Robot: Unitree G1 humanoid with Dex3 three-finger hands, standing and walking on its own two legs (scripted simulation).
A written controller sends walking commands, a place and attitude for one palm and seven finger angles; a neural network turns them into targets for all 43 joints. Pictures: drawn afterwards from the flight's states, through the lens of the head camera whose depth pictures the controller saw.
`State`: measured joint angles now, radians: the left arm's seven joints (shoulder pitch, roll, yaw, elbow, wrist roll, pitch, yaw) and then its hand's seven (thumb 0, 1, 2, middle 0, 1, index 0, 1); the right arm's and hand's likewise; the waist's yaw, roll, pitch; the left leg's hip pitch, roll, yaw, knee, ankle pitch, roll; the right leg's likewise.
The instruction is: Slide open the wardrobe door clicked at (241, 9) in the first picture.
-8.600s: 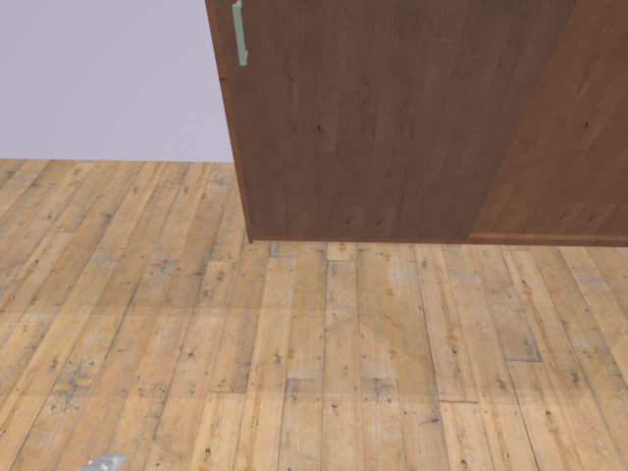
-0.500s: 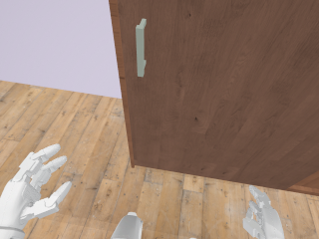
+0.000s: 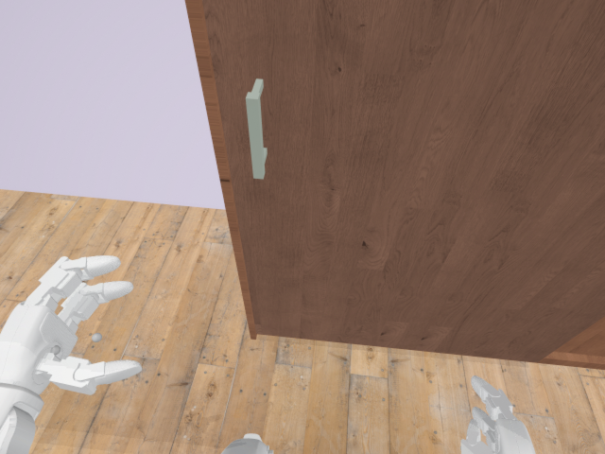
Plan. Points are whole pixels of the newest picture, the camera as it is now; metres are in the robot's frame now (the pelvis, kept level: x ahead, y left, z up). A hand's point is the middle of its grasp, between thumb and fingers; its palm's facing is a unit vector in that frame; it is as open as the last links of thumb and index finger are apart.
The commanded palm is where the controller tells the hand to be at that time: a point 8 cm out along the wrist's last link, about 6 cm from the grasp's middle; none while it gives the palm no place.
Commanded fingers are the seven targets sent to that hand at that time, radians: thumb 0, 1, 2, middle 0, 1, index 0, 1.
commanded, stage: raise the hand with hooked fingers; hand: left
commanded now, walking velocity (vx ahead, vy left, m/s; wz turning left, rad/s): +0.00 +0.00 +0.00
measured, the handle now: (258, 131) +0.53 +0.12 +0.14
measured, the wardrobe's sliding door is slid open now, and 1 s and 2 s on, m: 0.00 0.00 0.00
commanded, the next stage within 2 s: move the hooked fingers beside the handle in 1.06 s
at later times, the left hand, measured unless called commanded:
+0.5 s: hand (55, 281) +0.25 +0.28 +0.15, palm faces +0.04 -1.00 -0.05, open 13.9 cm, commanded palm +0.22 +0.32 +0.16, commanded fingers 0.00 -0.50 0.30 -0.30 -1.20 -0.30 -1.20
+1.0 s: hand (76, 261) +0.27 +0.26 +0.16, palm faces +0.05 -1.00 -0.04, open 14.0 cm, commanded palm +0.24 +0.31 +0.16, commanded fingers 0.00 -0.50 0.30 -0.30 -1.20 -0.30 -1.20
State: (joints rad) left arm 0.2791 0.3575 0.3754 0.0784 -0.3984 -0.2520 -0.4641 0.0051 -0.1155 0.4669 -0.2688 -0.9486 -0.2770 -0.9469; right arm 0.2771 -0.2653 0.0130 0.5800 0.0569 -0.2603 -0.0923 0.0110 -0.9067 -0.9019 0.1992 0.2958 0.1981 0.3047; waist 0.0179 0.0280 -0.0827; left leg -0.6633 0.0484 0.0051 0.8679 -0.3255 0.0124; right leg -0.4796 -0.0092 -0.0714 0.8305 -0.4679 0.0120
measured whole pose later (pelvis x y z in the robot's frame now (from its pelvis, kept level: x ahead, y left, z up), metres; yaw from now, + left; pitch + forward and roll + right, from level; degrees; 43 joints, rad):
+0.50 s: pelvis -0.01 +0.00 +0.02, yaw +1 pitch +1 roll -2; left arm 0.01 0.43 0.42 0.20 -0.37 -0.08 -0.48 -0.01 -0.49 0.30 -0.30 -1.19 -0.30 -1.19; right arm 0.26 -0.25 0.07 0.59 0.07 -0.25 -0.12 0.01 -0.91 -0.90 0.20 0.30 0.20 0.30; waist 0.04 0.04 -0.03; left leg -0.46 0.03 0.00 0.67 -0.23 0.01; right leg -0.28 -0.01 -0.08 0.63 -0.37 0.01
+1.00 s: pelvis +0.00 -0.02 +0.03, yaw +1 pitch +0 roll -1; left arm -0.02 0.43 0.44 0.26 -0.37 -0.06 -0.50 -0.01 -0.50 0.30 -0.30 -1.20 -0.31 -1.20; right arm 0.27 -0.27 0.05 0.61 0.08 -0.25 -0.12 0.01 -0.91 -0.90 0.20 0.30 0.20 0.30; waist 0.03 0.05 -0.04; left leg -0.40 0.04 0.00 0.61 -0.21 -0.01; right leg -0.23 0.00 -0.08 0.59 -0.36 -0.01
